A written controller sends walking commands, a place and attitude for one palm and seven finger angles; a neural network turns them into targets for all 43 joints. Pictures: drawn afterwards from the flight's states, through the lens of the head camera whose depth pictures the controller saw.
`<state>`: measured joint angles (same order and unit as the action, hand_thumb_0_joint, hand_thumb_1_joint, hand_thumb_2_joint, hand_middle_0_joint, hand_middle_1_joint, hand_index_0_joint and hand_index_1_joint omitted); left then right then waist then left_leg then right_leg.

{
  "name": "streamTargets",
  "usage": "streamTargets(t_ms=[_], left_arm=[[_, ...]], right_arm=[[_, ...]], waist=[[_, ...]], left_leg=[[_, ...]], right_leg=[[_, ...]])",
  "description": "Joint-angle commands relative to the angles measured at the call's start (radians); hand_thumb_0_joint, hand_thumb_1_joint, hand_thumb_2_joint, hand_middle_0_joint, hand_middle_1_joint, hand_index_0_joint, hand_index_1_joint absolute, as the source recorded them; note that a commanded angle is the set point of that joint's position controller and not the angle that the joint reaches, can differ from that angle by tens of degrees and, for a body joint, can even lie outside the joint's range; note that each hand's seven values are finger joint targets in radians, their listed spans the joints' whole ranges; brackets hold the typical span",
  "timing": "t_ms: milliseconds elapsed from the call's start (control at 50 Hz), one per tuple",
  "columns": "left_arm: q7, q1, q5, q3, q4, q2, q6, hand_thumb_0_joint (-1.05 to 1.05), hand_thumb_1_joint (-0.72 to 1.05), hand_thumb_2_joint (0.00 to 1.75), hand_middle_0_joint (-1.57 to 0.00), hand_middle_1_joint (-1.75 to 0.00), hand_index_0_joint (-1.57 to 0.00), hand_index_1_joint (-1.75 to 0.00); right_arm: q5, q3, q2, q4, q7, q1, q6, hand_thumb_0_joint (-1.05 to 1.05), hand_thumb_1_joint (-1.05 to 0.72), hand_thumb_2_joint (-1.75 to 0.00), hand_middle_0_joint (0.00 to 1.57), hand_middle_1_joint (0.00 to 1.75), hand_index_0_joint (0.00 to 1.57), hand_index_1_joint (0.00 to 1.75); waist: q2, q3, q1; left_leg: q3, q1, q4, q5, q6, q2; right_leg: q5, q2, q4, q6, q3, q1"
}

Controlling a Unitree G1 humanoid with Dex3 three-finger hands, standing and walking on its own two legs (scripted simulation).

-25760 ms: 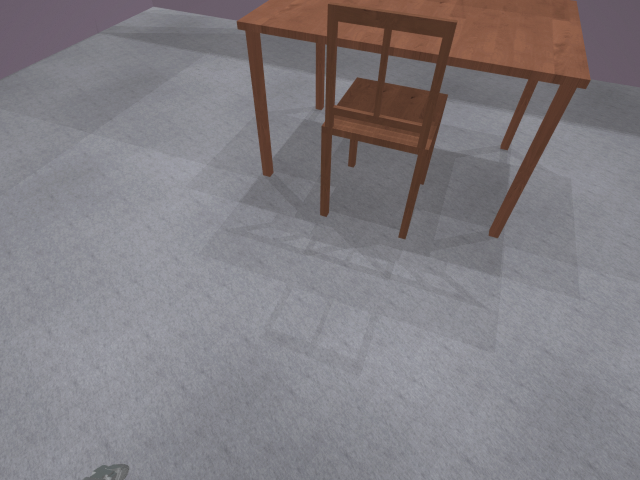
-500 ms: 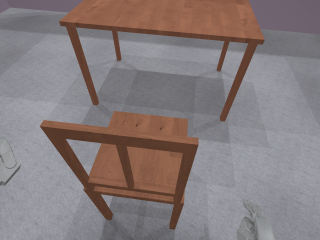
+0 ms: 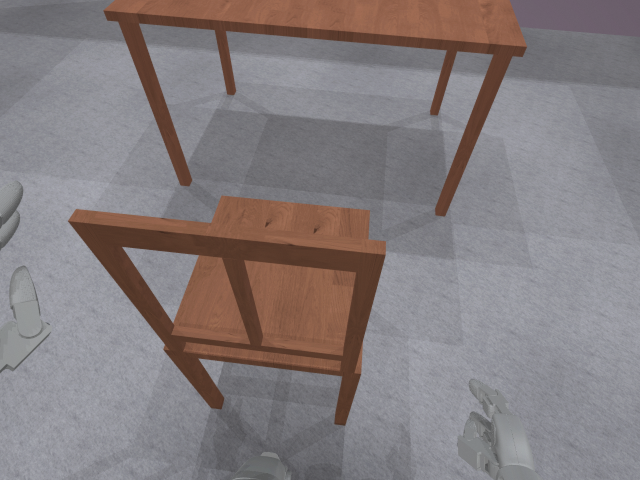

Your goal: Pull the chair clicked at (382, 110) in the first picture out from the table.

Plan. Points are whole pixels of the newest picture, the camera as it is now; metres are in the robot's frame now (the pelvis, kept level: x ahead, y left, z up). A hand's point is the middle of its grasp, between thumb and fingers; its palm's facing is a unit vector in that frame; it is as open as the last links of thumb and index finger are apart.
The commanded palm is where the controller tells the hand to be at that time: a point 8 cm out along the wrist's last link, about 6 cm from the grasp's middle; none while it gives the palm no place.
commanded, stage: step back with the hand held close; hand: left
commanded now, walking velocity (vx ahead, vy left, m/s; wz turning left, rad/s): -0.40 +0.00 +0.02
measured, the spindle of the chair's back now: (246, 304) +0.36 +0.14 -0.07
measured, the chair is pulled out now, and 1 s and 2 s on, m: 0.71 0.71 0.71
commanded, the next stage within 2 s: stop stepping back and stand still in 0.34 s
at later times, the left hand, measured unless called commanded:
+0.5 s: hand out of the picture +0.10 +0.23 +0.18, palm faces +0.37 -0.77 -0.52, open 7.4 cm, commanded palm +0.03 +0.27 +0.19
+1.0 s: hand out of the picture +0.02 +0.26 +0.18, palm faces +0.54 -0.73 -0.42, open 7.4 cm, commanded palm -0.04 +0.29 +0.19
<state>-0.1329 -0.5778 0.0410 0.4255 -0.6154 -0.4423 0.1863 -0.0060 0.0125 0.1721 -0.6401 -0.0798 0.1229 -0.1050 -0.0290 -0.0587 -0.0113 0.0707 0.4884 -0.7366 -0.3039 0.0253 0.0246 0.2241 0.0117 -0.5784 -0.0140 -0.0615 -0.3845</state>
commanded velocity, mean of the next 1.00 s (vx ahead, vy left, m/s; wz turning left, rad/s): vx -0.07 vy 0.00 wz -0.01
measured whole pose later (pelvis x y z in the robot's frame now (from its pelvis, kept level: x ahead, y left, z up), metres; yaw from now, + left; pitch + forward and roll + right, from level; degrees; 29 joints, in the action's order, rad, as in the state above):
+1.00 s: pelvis -0.16 -0.02 +0.01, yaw +5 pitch -3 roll -1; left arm -0.17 -0.50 0.01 0.40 -0.41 -0.36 0.17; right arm -0.02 -0.01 0.17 -0.68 -0.07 0.27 -0.14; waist -0.01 0.02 0.00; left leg 0.00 0.19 -0.57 -0.34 -0.01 0.01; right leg 0.18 0.00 -0.51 0.00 -0.03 -0.29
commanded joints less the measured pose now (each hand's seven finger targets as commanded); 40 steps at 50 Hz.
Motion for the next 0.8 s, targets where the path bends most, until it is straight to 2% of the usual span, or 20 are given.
streamTargets(t_ms=[0, 80, 100, 120, 140, 180, 240, 340, 360, 380, 400, 420, 460, 520, 560, 620, 640, 660, 740, 780], left_arm=[[-0.058, 0.021, 0.006, 0.170, -0.128, -0.179, 0.019, 0.00, 0.90, 0.90, -0.20, -0.30, -0.20, -0.30], [-0.066, -0.007, -0.003, 0.164, -0.110, -0.164, 0.022, 0.00, 0.90, 0.90, -0.20, -0.30, -0.20, -0.30], [-0.067, 0.000, -0.005, 0.151, -0.164, -0.161, 0.035, 0.00, 0.90, 0.90, -0.20, -0.30, -0.20, -0.30], [-0.068, -0.011, -0.010, 0.164, -0.174, -0.172, 0.039, 0.00, 0.90, 0.90, -0.20, -0.30, -0.20, -0.30], [-0.051, -0.054, 0.005, 0.122, -0.180, -0.122, 0.047, 0.00, 0.90, 0.90, -0.20, -0.30, -0.20, -0.30], [-0.054, 0.025, 0.001, 0.159, -0.259, -0.162, 0.053, 0.00, 0.90, 0.90, -0.20, -0.30, -0.20, -0.30], [-0.046, 0.041, 0.005, 0.133, -0.271, -0.143, 0.066, 0.00, 0.90, 0.90, -0.20, -0.30, -0.20, -0.30], [-0.021, 0.026, 0.011, 0.151, -0.128, -0.141, 0.074, 0.00, 0.90, 0.90, -0.20, -0.30, -0.20, -0.30], [-0.021, 0.027, -0.001, 0.148, -0.116, -0.155, 0.076, 0.00, 0.90, 0.90, -0.20, -0.30, -0.20, -0.30], [-0.016, 0.028, 0.005, 0.128, -0.103, -0.156, 0.068, 0.00, 0.90, 0.90, -0.20, -0.30, -0.20, -0.30], [-0.022, 0.020, 0.019, 0.138, -0.094, -0.173, 0.058, 0.00, 0.90, 0.90, -0.20, -0.30, -0.20, -0.30], [-0.033, -0.014, 0.022, 0.161, -0.053, -0.183, 0.044, 0.00, 0.90, 0.90, -0.20, -0.30, -0.20, -0.30], [-0.049, -0.076, 0.016, 0.166, -0.027, -0.160, 0.017, 0.00, 0.90, 0.90, -0.20, -0.30, -0.20, -0.30], [-0.068, -0.044, 0.007, 0.169, -0.068, -0.192, 0.021, 0.00, 0.90, 0.90, -0.20, -0.30, -0.20, -0.30], [-0.075, -0.025, -0.004, 0.155, -0.120, -0.190, 0.035, 0.00, 0.90, 0.90, -0.20, -0.30, -0.20, -0.30], [-0.071, 0.001, -0.011, 0.124, -0.183, -0.179, 0.063, 0.00, 0.90, 0.90, -0.20, -0.30, -0.20, -0.30], [-0.066, -0.033, -0.008, 0.136, -0.146, -0.175, 0.066, 0.00, 0.90, 0.90, -0.20, -0.30, -0.20, -0.30], [-0.068, 0.020, -0.022, 0.137, -0.144, -0.174, 0.066, 0.00, 0.90, 0.90, -0.20, -0.30, -0.20, -0.30], [-0.058, 0.103, -0.020, 0.105, -0.064, -0.142, 0.070, 0.00, 0.90, 0.90, -0.20, -0.30, -0.20, -0.30], [-0.053, 0.120, -0.022, 0.094, -0.014, -0.124, 0.069, 0.00, 0.90, 0.90, -0.20, -0.30, -0.20, -0.30]], right_arm=[[0.006, 0.040, 0.091, 0.152, -0.013, -0.065, -0.004, 0.00, -0.90, -0.90, 0.20, 0.30, 0.20, 0.30], [0.006, 0.025, 0.114, 0.136, -0.040, -0.047, 0.010, 0.00, -0.90, -0.90, 0.20, 0.30, 0.20, 0.30], [0.008, 0.045, 0.145, 0.137, -0.042, -0.045, 0.000, 0.00, -0.90, -0.90, 0.20, 0.30, 0.20, 0.30], [0.005, 0.069, 0.169, 0.144, -0.038, -0.061, -0.004, 0.00, -0.90, -0.90, 0.20, 0.30, 0.20, 0.30], [-0.006, 0.061, 0.157, 0.154, -0.021, -0.033, -0.025, 0.00, -0.90, -0.90, 0.20, 0.30, 0.20, 0.30], [0.029, 0.061, 0.144, 0.152, -0.016, -0.042, -0.054, 0.00, -0.90, -0.90, 0.20, 0.30, 0.20, 0.30], [0.017, 0.068, 0.151, 0.120, -0.003, -0.012, -0.080, 0.00, -0.90, -0.90, 0.20, 0.30, 0.20, 0.30], [0.013, 0.055, 0.161, 0.109, 0.005, -0.029, -0.082, 0.00, -0.90, -0.90, 0.20, 0.30, 0.20, 0.30], [0.012, 0.055, 0.163, 0.118, 0.008, -0.024, -0.072, 0.00, -0.90, -0.90, 0.20, 0.30, 0.20, 0.30], [-0.006, 0.073, 0.149, 0.133, 0.010, -0.004, -0.060, 0.00, -0.90, -0.90, 0.20, 0.30, 0.20, 0.30], [-0.016, 0.084, 0.149, 0.143, 0.010, -0.025, -0.052, 0.00, -0.90, -0.90, 0.20, 0.30, 0.20, 0.30], [-0.007, 0.080, 0.128, 0.129, 0.008, -0.037, -0.038, 0.00, -0.90, -0.90, 0.20, 0.30, 0.20, 0.30], [-0.012, 0.028, 0.091, 0.162, 0.000, -0.042, -0.005, 0.00, -0.90, -0.90, 0.20, 0.30, 0.20, 0.30], [-0.010, 0.012, 0.123, 0.173, -0.026, -0.039, -0.003, 0.00, -0.90, -0.90, 0.20, 0.30, 0.20, 0.30], [0.000, 0.018, 0.138, 0.165, -0.033, 0.001, -0.029, 0.00, -0.90, -0.90, 0.20, 0.30, 0.20, 0.30], [-0.010, 0.049, 0.178, 0.173, -0.027, 0.013, -0.080, 0.00, -0.90, -0.90, 0.20, 0.30, 0.20, 0.30], [-0.018, 0.039, 0.168, 0.168, -0.021, 0.014, -0.084, 0.00, -0.90, -0.90, 0.20, 0.30, 0.20, 0.30], [-0.011, 0.025, 0.153, 0.166, -0.019, -0.007, -0.086, 0.00, -0.90, -0.90, 0.20, 0.30, 0.20, 0.30], [-0.018, 0.043, 0.166, 0.139, -0.011, 0.030, -0.097, 0.00, -0.90, -0.90, 0.20, 0.30, 0.20, 0.30], [-0.013, 0.041, 0.172, 0.122, -0.009, 0.039, -0.093, 0.00, -0.90, -0.90, 0.20, 0.30, 0.20, 0.30]], waist=[[0.206, 0.192, 0.014], [0.121, 0.174, 0.023], [0.009, 0.185, 0.012], [-0.152, 0.192, 0.012], [-0.153, 0.250, -0.005], [-0.291, 0.209, 0.017], [-0.200, 0.224, 0.006], [-0.128, 0.176, 0.001], [-0.044, 0.194, 0.010], [0.206, 0.251, 0.020], [0.306, 0.253, 0.007], [0.223, 0.237, 0.004], [0.173, 0.225, 0.029], [0.196, 0.205, 0.023], [0.143, 0.186, 0.026], [-0.086, 0.130, 0.012], [-0.181, 0.158, 0.004], [-0.287, 0.093, 0.014], [-0.088, 0.042, 0.023], [-0.088, 0.025, 0.029]], left_leg=[[0.018, -0.079, -0.347, -0.191, -0.002, -0.014], [-0.063, -0.175, 0.316, 0.035, -0.024, 0.003], [0.039, -0.161, 0.404, 0.205, -0.062, 0.107], [0.143, -0.155, 0.391, 0.362, -0.111, 0.230], [0.086, -0.220, 0.362, 0.496, -0.117, 0.258], [0.160, -0.110, 0.368, 0.616, -0.155, 0.304], [0.109, -0.262, 0.270, 0.766, -0.137, 0.276], [0.075, -0.147, 0.207, 0.367, -0.081, 0.211], [0.020, -0.135, 0.121, 0.299, -0.050, 0.151], [-0.079, -0.131, -0.037, 0.108, 0.007, 0.022], [-0.066, -0.115, -0.257, -0.148, 0.017, -0.055], [-0.008, -0.081, -0.386, -0.200, 0.012, -0.048], [-0.010, -0.076, -0.293, -0.167, 0.006, -0.007], [-0.088, -0.168, 0.055, -0.180, -0.027, -0.026], [-0.107, -0.250, 0.325, -0.099, -0.047, -0.025], [0.025, -0.264, 0.490, 0.034, -0.093, 0.130], [0.058, -0.213, 0.514, -0.083, -0.103, 0.164], [0.089, -0.074, 0.572, -0.230, -0.109, 0.171], [0.053, 0.001, 0.478, -0.200, -0.099, 0.129], [0.063, 0.024, 0.489, -0.284, -0.100, 0.131]], right_leg=[[-0.201, -0.388, 0.284, -0.180, 0.283, -0.027], [-0.258, -0.212, 0.121, -0.030, 0.120, 0.105], [-0.232, -0.141, 0.036, 0.013, 0.084, 0.137], [-0.106, -0.086, -0.076, 0.039, 0.059, 0.116], [0.079, -0.068, -0.147, 0.039, 0.059, 0.084], [0.204, -0.056, -0.291, 0.030, 0.067, 0.054], [0.153, -0.053, -0.152, 0.023, 0.054, 0.033], [-0.108, -0.064, 0.139, 0.018, 0.021, 0.185], [-0.327, -0.117, 0.174, -0.001, 0.076, 0.187], [-0.430, -0.241, 0.209, -0.061, 0.244, 0.153], [-0.403, -0.385, 0.295, -0.136, 0.362, 0.072], [-0.331, -0.413, 0.319, -0.173, 0.368, 0.038], [-0.194, -0.339, 0.260, -0.136, 0.270, 0.073], [0.062, -0.269, 0.298, -0.075, 0.220, 0.111], [0.152, -0.229, 0.289, -0.041, 0.203, 0.155], [0.080, -0.104, 0.141, 0.017, 0.113, 0.196], [0.170, -0.087, 0.096, 0.030, 0.074, 0.196], [0.153, -0.070, 0.031, 0.032, 0.045, 0.227], [0.056, -0.054, 0.077, 0.036, 0.046, 0.284], [0.090, -0.045, 0.076, 0.027, 0.048, 0.284]])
